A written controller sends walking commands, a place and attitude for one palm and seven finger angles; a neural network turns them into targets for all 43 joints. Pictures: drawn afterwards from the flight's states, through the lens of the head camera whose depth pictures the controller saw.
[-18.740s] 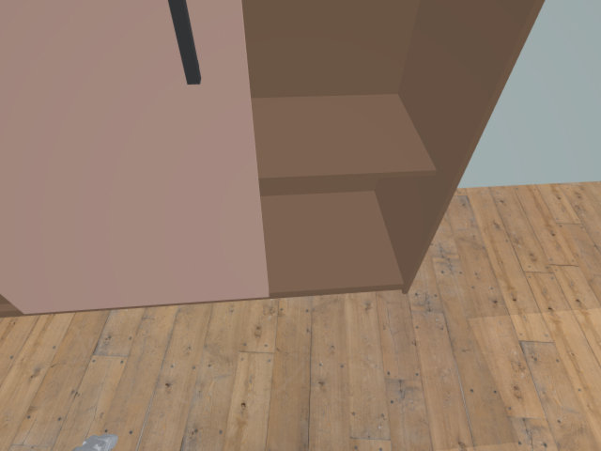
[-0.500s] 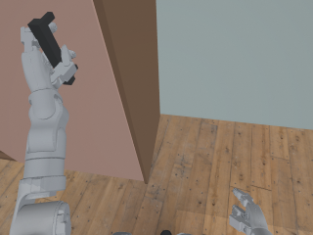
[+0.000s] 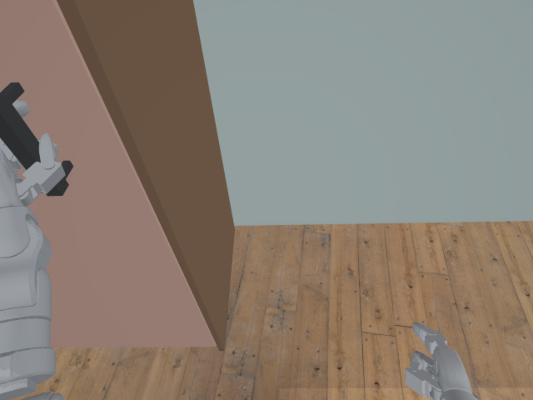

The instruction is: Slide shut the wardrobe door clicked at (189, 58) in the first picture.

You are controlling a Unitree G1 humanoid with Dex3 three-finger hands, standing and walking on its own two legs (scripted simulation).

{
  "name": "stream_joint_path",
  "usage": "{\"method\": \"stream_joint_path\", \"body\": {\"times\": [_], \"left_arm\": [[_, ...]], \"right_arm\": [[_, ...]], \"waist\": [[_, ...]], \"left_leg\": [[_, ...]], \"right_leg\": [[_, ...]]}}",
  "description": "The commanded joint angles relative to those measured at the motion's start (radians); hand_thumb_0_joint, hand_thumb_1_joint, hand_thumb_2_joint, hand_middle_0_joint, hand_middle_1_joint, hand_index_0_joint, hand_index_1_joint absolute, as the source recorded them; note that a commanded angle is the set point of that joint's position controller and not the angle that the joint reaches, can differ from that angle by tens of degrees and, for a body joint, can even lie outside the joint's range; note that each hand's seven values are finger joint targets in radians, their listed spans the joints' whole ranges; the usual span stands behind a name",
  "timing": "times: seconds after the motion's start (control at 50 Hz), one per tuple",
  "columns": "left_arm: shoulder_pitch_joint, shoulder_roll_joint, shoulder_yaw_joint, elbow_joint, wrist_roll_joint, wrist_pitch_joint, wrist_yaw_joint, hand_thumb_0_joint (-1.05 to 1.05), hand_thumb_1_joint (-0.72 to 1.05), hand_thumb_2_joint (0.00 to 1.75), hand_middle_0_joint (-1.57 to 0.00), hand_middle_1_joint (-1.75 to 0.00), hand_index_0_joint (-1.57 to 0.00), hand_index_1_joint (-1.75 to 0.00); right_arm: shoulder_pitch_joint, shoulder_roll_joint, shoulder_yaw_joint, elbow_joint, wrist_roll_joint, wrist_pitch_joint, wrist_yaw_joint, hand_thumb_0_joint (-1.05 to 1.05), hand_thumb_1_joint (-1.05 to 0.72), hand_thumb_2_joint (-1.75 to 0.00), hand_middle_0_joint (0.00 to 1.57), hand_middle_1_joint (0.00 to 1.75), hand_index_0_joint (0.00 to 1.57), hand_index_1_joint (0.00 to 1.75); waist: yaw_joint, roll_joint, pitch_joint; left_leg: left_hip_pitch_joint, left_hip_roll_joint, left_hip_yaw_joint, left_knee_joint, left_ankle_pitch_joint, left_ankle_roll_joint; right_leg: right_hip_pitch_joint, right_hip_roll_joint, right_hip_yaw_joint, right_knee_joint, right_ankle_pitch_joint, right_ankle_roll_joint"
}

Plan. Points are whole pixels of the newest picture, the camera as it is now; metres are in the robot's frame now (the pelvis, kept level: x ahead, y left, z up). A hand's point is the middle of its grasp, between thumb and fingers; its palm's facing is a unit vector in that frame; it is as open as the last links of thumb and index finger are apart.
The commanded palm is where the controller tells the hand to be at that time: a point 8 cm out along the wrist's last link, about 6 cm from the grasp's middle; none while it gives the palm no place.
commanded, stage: stop walking and hold the door there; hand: left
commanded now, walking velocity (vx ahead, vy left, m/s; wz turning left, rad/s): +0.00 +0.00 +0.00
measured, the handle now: (36, 141) +0.37 +0.33 +0.22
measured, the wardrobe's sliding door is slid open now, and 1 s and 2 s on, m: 0.00 0.00 0.00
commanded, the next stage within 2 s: none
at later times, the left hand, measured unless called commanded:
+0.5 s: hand (44, 167) +0.33 +0.31 +0.21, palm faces +0.41 -0.90 -0.14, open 7.0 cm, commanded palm +0.30 +0.31 +0.20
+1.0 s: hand (47, 167) +0.33 +0.30 +0.21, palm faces +0.31 -0.95 -0.03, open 6.9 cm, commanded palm +0.30 +0.30 +0.20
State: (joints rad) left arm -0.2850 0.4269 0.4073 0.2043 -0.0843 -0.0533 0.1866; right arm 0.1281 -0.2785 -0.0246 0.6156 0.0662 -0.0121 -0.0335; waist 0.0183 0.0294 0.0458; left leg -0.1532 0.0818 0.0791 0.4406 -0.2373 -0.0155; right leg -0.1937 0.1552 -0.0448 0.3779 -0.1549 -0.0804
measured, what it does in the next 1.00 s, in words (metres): shifts its weight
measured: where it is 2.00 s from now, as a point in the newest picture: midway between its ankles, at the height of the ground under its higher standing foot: outside the picture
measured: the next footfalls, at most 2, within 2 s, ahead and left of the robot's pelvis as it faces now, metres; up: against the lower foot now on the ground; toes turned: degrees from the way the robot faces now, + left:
none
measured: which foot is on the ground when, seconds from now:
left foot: down 0.00-1.00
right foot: down 0.00-1.00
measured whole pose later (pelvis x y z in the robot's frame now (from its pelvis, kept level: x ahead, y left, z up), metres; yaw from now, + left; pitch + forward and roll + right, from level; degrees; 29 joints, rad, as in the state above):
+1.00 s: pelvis +0.02 +0.13 +0.00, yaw +0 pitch -2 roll +0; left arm -0.15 0.16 0.08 -0.19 -0.07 -0.03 0.21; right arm 0.14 -0.17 0.05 0.64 -0.01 0.00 -0.02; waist 0.07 0.02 0.05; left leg -0.04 -0.10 0.14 0.29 -0.23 0.09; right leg -0.22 -0.04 -0.03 0.53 -0.21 -0.02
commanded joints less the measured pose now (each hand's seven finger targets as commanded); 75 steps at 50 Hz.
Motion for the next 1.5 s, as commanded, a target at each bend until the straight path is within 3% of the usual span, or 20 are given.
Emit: {"method": "stream_joint_path", "body": {"times": [0.0,0.02,0.12,0.2,0.32,0.4,0.46,0.5,0.56,0.64,0.74,0.82,0.9,0.98,1.08,1.14,1.2,1.34,1.42,1.48], "left_arm": [[-0.225,0.242,-0.020,-0.273,0.033,-0.097,-0.031,0.00,0.90,0.90,-0.45,-1.40,-0.45,-1.40],[-0.220,0.219,-0.041,-0.265,0.032,-0.095,-0.032,0.00,0.90,0.90,-0.45,-1.40,-0.45,-1.40],[-0.219,0.206,-0.056,-0.251,0.036,-0.090,-0.025,0.00,0.90,0.90,-0.45,-1.40,-0.45,-1.40],[-0.207,0.210,-0.052,-0.238,0.038,-0.087,-0.025,0.00,0.90,0.90,-0.45,-1.40,-0.45,-1.40],[-0.196,0.141,-0.118,-0.284,0.035,-0.093,-0.034,0.00,0.90,0.90,-0.45,-1.40,-0.45,-1.40],[-0.201,0.052,-0.203,-0.356,0.031,-0.095,-0.040,0.00,0.90,0.90,-0.45,-1.40,-0.45,-1.40],[-0.216,0.021,-0.237,-0.409,0.030,-0.094,-0.041,0.00,0.90,0.90,-0.45,-1.40,-0.45,-1.40],[-0.225,-0.055,-0.306,-0.445,0.030,-0.095,-0.047,0.00,0.90,0.90,-0.45,-1.40,-0.45,-1.40],[-0.225,-0.053,-0.309,-0.468,0.034,-0.090,-0.045,0.00,0.90,0.90,-0.45,-1.40,-0.45,-1.40],[-0.246,-0.123,-0.389,-0.536,0.037,-0.092,-0.053,0.00,0.90,0.90,-0.45,-1.40,-0.45,-1.40],[-0.250,-0.167,-0.438,-0.598,0.042,-0.083,-0.057,0.00,0.90,0.90,-0.45,-1.40,-0.45,-1.40],[-0.217,-0.183,-0.446,-0.632,0.046,-0.075,-0.056,0.00,0.90,0.90,-0.45,-1.40,-0.45,-1.40],[-0.212,-0.235,-0.510,-0.692,0.047,-0.075,-0.064,0.00,0.90,0.90,-0.45,-1.40,-0.45,-1.40],[-0.177,-0.254,-0.537,-0.736,0.049,-0.075,-0.065,0.00,0.90,0.90,-0.45,-1.40,-0.45,-1.40],[-0.118,-0.214,-0.495,-0.776,0.051,-0.086,-0.062,0.00,0.90,0.90,-0.45,-1.40,-0.45,-1.40],[-0.086,-0.240,-0.526,-0.799,0.048,-0.088,-0.064,0.00,0.90,0.90,-0.45,-1.40,-0.45,-1.40],[-0.052,-0.187,-0.455,-0.801,0.046,-0.091,-0.054,0.00,0.90,0.90,-0.45,-1.40,-0.45,-1.40],[-0.018,-0.123,-0.381,-0.800,0.041,-0.092,-0.041,0.00,0.90,0.90,-0.45,-1.40,-0.45,-1.40],[0.004,-0.096,-0.331,-0.768,0.033,-0.094,-0.039,0.00,0.90,0.90,-0.45,-1.40,-0.45,-1.40],[0.015,-0.070,-0.297,-0.720,0.031,-0.093,-0.037,0.00,0.90,0.90,-0.45,-1.40,-0.45,-1.40]], "right_arm": [[-0.070,-0.096,-0.023,-0.140,-0.003,-0.046,-0.016,0.00,-0.90,-0.90,0.20,0.30,0.20,0.30],[-0.066,-0.096,-0.021,-0.140,-0.004,-0.048,-0.018,0.00,-0.90,-0.90,0.20,0.30,0.20,0.30],[-0.055,-0.100,-0.018,-0.125,-0.016,-0.054,-0.031,0.00,-0.90,-0.90,0.20,0.30,0.20,0.30],[-0.045,-0.102,-0.017,-0.113,-0.020,-0.051,-0.038,0.00,-0.90,-0.90,0.20,0.30,0.20,0.30],[-0.040,-0.095,-0.014,-0.102,-0.025,-0.057,-0.045,0.00,-0.90,-0.90,0.20,0.30,0.20,0.30],[-0.054,-0.081,-0.004,-0.104,-0.030,-0.063,-0.051,0.00,-0.90,-0.90,0.20,0.30,0.20,0.30],[-0.064,-0.076,0.001,-0.102,-0.033,-0.064,-0.055,0.00,-0.90,-0.90,0.20,0.30,0.20,0.30],[-0.072,-0.062,0.008,-0.104,-0.038,-0.066,-0.054,0.00,-0.90,-0.90,0.20,0.30,0.20,0.30],[-0.073,-0.060,0.009,-0.096,-0.046,-0.061,-0.053,0.00,-0.90,-0.90,0.20,0.30,0.20,0.30],[-0.080,-0.050,0.012,-0.098,-0.057,-0.057,-0.041,0.00,-0.90,-0.90,0.20,0.30,0.20,0.30],[-0.084,-0.033,0.020,-0.102,-0.072,-0.046,-0.024,0.00,-0.90,-0.90,0.20,0.30,0.20,0.30],[-0.100,-0.029,0.021,-0.109,-0.075,-0.037,-0.012,0.00,-0.90,-0.90,0.20,0.30,0.20,0.30],[-0.108,-0.024,0.022,-0.120,-0.076,-0.036,-0.003,0.00,-0.90,-0.90,0.20,0.30,0.20,0.30],[-0.114,-0.020,0.023,-0.128,-0.076,-0.034,0.002,0.00,-0.90,-0.90,0.20,0.30,0.20,0.30],[-0.112,-0.028,0.019,-0.137,-0.068,-0.027,0.001,0.00,-0.90,-0.90,0.20,0.30,0.20,0.30],[-0.110,-0.024,0.017,-0.148,-0.060,-0.028,0.002,0.00,-0.90,-0.90,0.20,0.30,0.20,0.30],[-0.102,-0.028,0.011,-0.154,-0.053,-0.025,-0.004,0.00,-0.90,-0.90,0.20,0.30,0.20,0.30],[-0.101,-0.036,0.011,-0.160,-0.048,-0.016,-0.014,0.00,-0.90,-0.90,0.20,0.30,0.20,0.30],[-0.103,-0.035,0.011,-0.167,-0.045,-0.014,-0.020,0.00,-0.90,-0.90,0.20,0.30,0.20,0.30],[-0.105,-0.036,0.012,-0.165,-0.042,-0.011,-0.026,0.00,-0.90,-0.90,0.20,0.30,0.20,0.30]], "waist": [[-0.018,0.074,-0.302],[-0.018,0.061,-0.283],[-0.016,0.009,-0.249],[-0.018,-0.006,-0.247],[-0.022,-0.005,-0.241],[-0.023,0.007,-0.235],[-0.021,0.014,-0.243],[-0.021,0.033,-0.247],[-0.019,0.035,-0.255],[-0.022,0.075,-0.268],[-0.025,0.089,-0.264],[-0.020,0.050,-0.250],[-0.023,0.088,-0.252],[-0.023,0.090,-0.265],[-0.023,0.073,-0.292],[-0.032,0.065,-0.320],[-0.032,0.041,-0.349],[-0.040,0.045,-0.348],[-0.041,0.003,-0.356],[-0.041,0.008,-0.327]], "left_leg": [[0.022,0.081,-0.081,-0.023,0.140,0.076],[0.013,0.074,-0.080,-0.035,0.079,0.078],[0.029,0.059,-0.089,-0.054,0.032,0.086],[0.025,0.060,-0.092,-0.065,0.030,0.086],[0.060,0.073,-0.106,-0.093,0.057,0.087],[0.086,0.096,-0.135,-0.131,0.099,0.087],[0.114,0.118,-0.156,-0.151,0.168,0.084],[0.135,0.128,-0.161,-0.158,0.214,0.074],[0.167,0.133,-0.162,-0.146,0.336,0.038],[0.251,0.147,-0.158,-0.140,0.538,-0.018],[0.315,0.166,-0.130,-0.150,0.715,-0.056],[0.334,0.164,-0.108,-0.142,0.776,-0.070],[0.367,0.148,-0.100,-0.135,0.844,-0.097],[0.393,0.141,-0.091,-0.125,0.862,-0.094],[0.362,0.123,-0.102,-0.060,0.864,-0.090],[0.327,0.112,-0.110,-0.017,0.872,-0.085],[0.282,0.100,-0.110,0.008,0.822,-0.063],[0.224,0.086,-0.114,0.030,0.781,-0.033],[0.168,0.061,-0.098,0.040,0.653,-0.010],[0.158,0.062,-0.097,0.003,0.561,0.007]], "right_leg": [[0.165,-0.274,0.261,-0.046,0.309,0.164],[0.140,-0.273,0.277,-0.073,0.208,0.164],[0.074,-0.276,0.313,-0.138,0.043,0.154],[0.064,-0.279,0.309,-0.144,0.016,0.143],[0.024,-0.270,0.289,-0.119,0.015,0.104],[0.009,-0.253,0.250,-0.072,0.065,0.082],[0.001,-0.242,0.213,-0.026,0.119,0.077],[-0.008,-0.236,0.190,-0.005,0.129,0.075],[-0.019,-0.234,0.165,0.019,0.146,0.071],[-0.078,-0.228,0.121,0.066,0.053,0.070],[-0.144,-0.224,0.079,0.185,-0.063,0.075],[-0.131,-0.218,0.048,0.174,-0.056,0.070],[-0.130,-0.208,0.027,0.163,-0.044,0.062],[-0.124,-0.205,0.015,0.145,-0.030,0.056],[-0.036,-0.204,0.023,0.055,0.095,0.036],[0.019,-0.215,0.043,0.063,0.205,0.029],[0.068,-0.227,0.077,0.073,0.300,0.022],[0.109,-0.248,0.103,0.078,0.410,0.031],[0.166,-0.262,0.136,0.070,0.572,0.030],[0.141,-0.265,0.149,0.059,0.553,0.044]]}}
